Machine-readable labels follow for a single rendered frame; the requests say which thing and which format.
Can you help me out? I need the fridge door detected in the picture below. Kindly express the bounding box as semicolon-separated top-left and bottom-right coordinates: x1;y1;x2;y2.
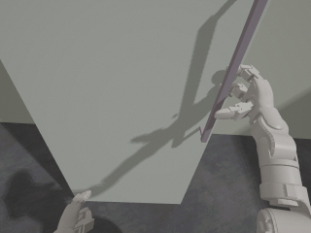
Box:
0;0;271;204

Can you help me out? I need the right robot hand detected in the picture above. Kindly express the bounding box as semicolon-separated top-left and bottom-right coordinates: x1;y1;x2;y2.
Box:
214;64;274;121

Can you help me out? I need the robot right forearm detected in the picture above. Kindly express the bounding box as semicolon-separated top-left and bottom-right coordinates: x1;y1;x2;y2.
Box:
249;106;311;218

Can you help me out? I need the left robot hand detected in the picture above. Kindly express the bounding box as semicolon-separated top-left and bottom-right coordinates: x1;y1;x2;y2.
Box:
57;190;95;233

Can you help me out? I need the handle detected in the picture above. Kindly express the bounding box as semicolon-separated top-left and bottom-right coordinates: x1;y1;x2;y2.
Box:
199;0;268;143

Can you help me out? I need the robot right upper arm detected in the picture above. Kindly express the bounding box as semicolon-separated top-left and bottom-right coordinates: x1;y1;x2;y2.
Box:
256;208;311;233

